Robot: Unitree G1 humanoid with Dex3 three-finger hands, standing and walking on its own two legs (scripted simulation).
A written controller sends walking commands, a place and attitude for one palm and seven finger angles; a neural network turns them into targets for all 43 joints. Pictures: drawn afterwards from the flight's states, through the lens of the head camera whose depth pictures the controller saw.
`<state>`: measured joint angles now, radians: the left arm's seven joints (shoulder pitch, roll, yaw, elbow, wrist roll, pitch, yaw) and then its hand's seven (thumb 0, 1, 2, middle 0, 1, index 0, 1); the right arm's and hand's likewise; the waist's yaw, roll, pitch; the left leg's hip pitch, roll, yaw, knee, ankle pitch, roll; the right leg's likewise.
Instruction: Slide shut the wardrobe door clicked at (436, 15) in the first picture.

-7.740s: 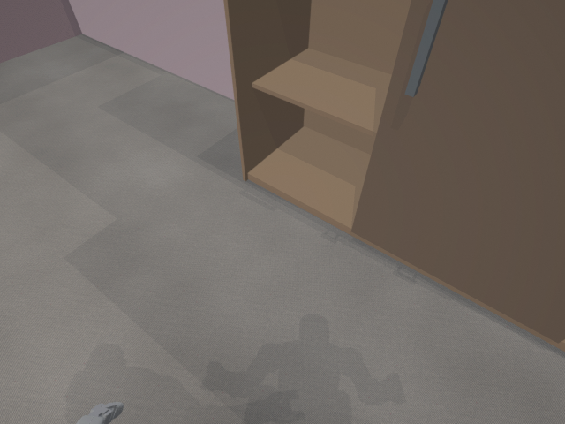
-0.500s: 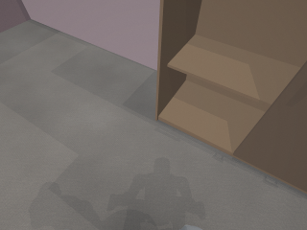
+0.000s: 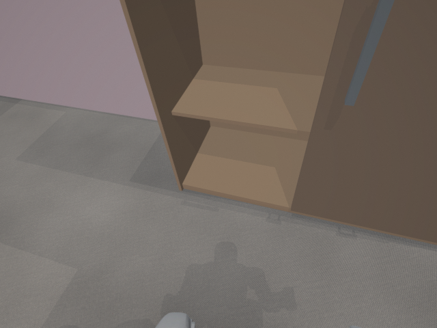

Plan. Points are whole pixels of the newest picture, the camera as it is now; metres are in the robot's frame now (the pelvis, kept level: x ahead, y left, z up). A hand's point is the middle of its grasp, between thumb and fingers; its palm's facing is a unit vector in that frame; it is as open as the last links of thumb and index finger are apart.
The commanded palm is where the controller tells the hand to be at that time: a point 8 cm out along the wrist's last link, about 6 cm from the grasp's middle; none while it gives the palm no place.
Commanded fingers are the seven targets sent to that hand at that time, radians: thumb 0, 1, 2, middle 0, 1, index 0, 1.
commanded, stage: turn to face it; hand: right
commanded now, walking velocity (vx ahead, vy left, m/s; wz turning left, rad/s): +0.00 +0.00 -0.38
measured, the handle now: (368, 44) +0.74 -0.32 +0.15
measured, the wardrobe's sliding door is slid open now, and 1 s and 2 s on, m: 0.62 0.62 0.62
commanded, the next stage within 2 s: take the last steps up to it in 0.42 s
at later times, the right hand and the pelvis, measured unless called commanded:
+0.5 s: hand out of the picture +0.03 -0.14 -0.15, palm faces +0.19 +0.94 -0.29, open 7.4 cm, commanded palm none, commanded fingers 0.00 -0.90 -0.90 0.20 0.30 0.20 0.30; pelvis -0.03 +0.07 -0.01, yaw -10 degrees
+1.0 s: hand out of the picture -0.18 -0.12 -0.18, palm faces +0.42 +0.89 -0.17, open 7.4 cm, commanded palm none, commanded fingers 0.00 -0.90 -0.90 0.20 0.30 0.20 0.30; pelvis +0.00 -0.01 -0.01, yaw -17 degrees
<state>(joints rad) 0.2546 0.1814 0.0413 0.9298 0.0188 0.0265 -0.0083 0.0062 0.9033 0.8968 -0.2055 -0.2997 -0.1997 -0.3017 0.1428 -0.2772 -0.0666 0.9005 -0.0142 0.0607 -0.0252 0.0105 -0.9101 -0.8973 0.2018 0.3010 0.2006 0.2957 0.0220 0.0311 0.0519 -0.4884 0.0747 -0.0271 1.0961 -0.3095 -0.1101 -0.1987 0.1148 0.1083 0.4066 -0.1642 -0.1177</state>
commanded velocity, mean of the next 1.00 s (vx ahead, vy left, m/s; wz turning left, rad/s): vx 0.15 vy -0.02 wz -0.15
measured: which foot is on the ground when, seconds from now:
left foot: up 0.00-0.40, down 0.42-0.96, up 0.98-1.00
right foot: down 0.00-0.42, up 0.44-0.94, down 0.96-1.00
